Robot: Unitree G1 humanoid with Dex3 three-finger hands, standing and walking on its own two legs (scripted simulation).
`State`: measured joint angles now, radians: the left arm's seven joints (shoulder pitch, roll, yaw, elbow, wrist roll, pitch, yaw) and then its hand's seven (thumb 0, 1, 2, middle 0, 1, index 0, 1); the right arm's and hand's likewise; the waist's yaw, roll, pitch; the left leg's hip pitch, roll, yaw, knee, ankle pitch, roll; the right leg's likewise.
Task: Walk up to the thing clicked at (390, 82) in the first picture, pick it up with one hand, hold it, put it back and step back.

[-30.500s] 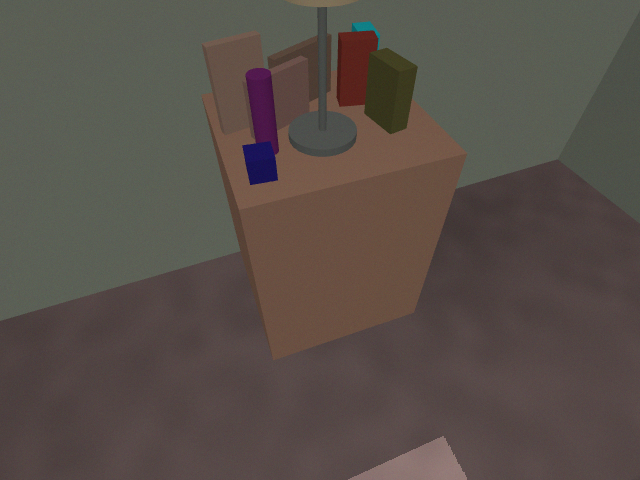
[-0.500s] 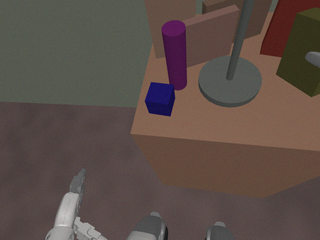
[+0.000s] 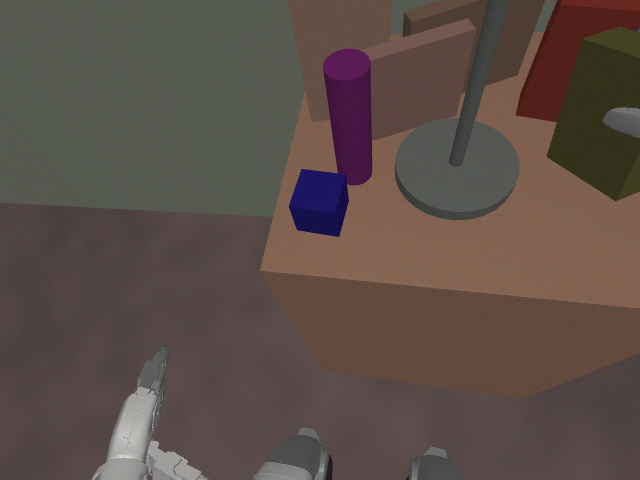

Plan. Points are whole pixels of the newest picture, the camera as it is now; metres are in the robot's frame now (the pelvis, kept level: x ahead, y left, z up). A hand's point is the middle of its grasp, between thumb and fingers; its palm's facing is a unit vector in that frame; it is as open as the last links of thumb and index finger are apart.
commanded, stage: withdraw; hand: right
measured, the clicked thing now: (617, 116) +0.55 -0.25 +0.08
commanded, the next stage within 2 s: rise in 0.34 s
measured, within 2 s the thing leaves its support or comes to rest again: rests again in 0.36 s
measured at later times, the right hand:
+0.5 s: hand out of the picture +0.53 -0.32 +0.24, palm faces +0.34 +0.94 -0.03, open 17.0 cm
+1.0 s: hand out of the picture +0.40 -0.31 +0.20, palm faces +0.40 +0.84 -0.36, open 17.7 cm
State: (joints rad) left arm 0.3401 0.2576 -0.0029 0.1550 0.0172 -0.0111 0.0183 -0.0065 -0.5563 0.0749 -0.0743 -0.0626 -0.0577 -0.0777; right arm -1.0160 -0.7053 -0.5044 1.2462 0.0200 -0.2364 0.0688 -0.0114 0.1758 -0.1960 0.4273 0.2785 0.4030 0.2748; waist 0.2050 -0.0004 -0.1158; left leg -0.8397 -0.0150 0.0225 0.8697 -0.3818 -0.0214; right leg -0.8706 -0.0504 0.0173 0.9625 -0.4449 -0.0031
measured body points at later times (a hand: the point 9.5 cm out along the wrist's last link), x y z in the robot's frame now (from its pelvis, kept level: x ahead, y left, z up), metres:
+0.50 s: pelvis +0.03 +0.00 +0.02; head +0.11 -0.02 +0.47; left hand +0.18 +0.26 -0.03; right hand +0.51 -0.37 +0.25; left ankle +0.01 +0.14 -0.68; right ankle +0.00 -0.11 -0.68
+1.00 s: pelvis +0.04 -0.01 +0.04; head +0.06 +0.01 +0.49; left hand +0.20 +0.25 -0.04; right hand +0.37 -0.36 +0.22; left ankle +0.01 +0.14 -0.68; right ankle +0.00 -0.11 -0.68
